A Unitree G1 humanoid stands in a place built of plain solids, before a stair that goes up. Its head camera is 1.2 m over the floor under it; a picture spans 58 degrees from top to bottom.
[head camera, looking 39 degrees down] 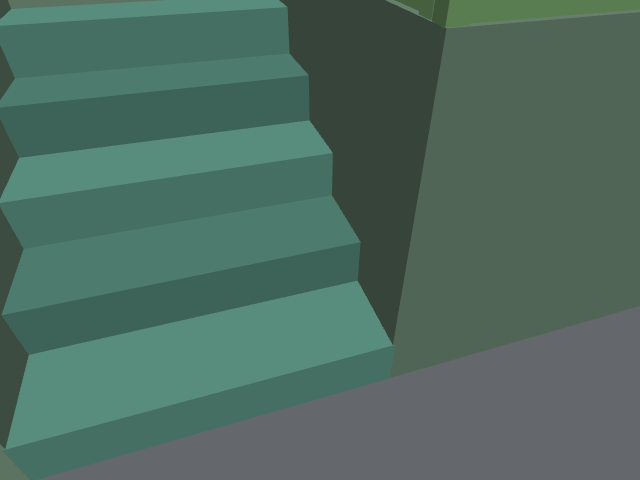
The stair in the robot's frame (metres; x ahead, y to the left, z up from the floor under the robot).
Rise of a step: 0.17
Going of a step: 0.28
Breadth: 1.02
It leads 17 degrees to the left of straight ahead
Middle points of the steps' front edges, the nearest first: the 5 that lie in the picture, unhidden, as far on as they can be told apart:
0.63 0.27 0.17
0.90 0.35 0.34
1.17 0.43 0.51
1.44 0.52 0.68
1.70 0.60 0.85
